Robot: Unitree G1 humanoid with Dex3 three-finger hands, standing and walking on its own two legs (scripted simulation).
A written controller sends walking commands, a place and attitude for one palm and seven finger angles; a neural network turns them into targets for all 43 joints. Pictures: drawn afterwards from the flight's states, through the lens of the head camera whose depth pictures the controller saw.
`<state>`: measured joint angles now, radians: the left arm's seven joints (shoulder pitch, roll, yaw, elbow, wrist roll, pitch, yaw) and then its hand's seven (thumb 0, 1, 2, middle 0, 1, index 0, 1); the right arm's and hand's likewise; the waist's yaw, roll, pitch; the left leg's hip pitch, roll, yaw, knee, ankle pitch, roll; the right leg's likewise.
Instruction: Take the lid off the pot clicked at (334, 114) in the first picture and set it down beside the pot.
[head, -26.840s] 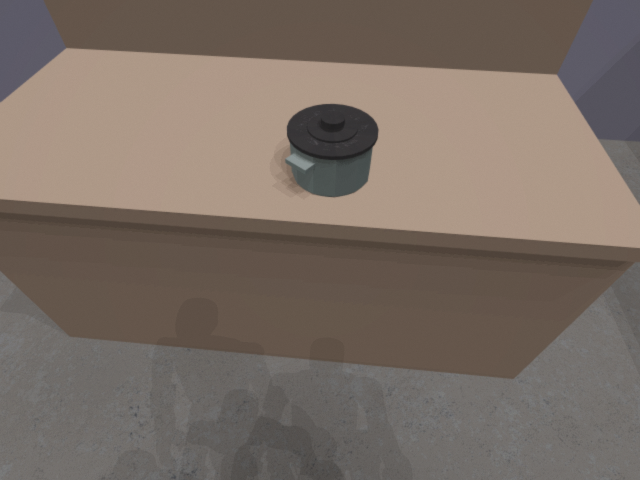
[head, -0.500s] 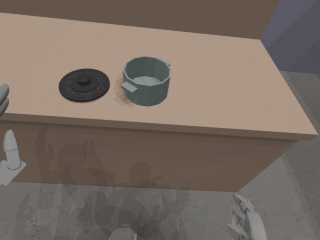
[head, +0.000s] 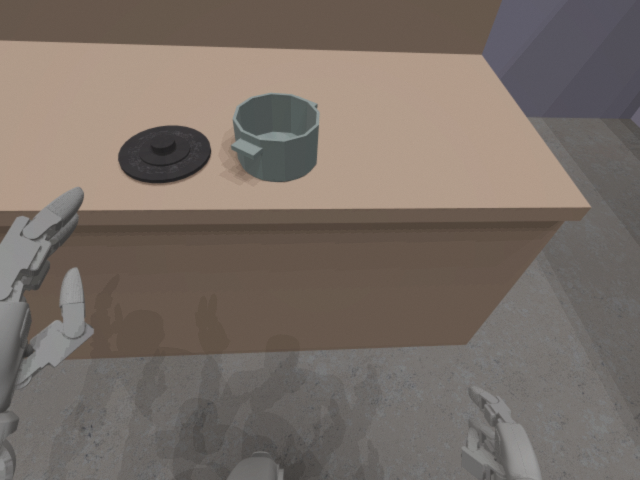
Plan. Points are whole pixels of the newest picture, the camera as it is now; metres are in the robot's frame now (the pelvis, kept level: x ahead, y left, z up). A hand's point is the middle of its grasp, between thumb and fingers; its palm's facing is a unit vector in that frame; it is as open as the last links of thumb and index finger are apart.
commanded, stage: stop stepping back and stand still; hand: left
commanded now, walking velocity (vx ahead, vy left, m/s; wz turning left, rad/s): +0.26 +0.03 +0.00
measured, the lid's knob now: (163, 143) +0.70 +0.35 -0.02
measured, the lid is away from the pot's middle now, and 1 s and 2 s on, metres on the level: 0.23 0.23 0.23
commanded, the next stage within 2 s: let the arm hang, fingers relaxed in 1.92 s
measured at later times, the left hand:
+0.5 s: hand out of the picture +0.09 +0.25 +0.18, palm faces +0.34 -0.84 -0.43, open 7.4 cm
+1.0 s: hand out of the picture +0.03 +0.24 -0.17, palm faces +0.08 -0.98 -0.19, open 7.4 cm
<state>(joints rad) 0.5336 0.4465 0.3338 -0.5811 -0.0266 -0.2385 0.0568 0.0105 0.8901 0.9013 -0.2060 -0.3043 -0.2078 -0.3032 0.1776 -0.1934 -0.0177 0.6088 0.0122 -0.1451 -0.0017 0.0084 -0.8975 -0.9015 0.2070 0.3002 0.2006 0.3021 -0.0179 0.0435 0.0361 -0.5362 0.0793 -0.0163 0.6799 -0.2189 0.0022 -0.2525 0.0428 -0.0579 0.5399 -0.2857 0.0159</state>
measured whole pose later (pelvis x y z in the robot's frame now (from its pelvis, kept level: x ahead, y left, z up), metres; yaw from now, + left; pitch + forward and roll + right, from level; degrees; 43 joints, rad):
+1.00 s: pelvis -0.07 +0.04 -0.02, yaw +4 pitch +0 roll -2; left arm 0.29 0.21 0.07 0.68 0.03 0.10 0.01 0.01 0.91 0.90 -0.19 -0.30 -0.19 -0.30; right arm 0.30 -0.20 -0.03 0.79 -0.04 0.02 0.01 0.01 -0.90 -0.90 0.21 0.30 0.20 0.30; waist -0.06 -0.03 -0.04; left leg -0.47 -0.01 0.05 0.82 -0.35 0.08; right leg -0.31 -0.01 -0.04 0.86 -0.53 -0.01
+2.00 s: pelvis +0.01 -0.01 +0.01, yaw +4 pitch +0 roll +0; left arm 0.27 0.14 0.02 1.10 0.00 0.00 0.04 0.01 0.93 0.90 -0.20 -0.30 -0.20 -0.30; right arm 0.27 -0.13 -0.05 1.10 -0.01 0.00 -0.05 0.01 -0.92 -0.90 0.20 0.30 0.20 0.30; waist -0.01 -0.01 0.04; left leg -0.19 0.02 0.02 0.50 -0.31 0.00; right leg -0.09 0.02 0.01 0.44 -0.34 -0.01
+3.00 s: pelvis +0.00 +0.01 +0.02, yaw +4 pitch +0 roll +0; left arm 0.30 0.12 0.02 1.13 0.00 -0.01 0.04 0.01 0.92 0.90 -0.20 -0.30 -0.20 -0.30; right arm 0.31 -0.09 -0.04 1.14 0.00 0.00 -0.05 0.01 -0.91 -0.90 0.20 0.30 0.20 0.30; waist -0.02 -0.01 0.04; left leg -0.18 0.00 0.04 0.46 -0.28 0.02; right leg -0.09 -0.01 0.02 0.42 -0.32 0.01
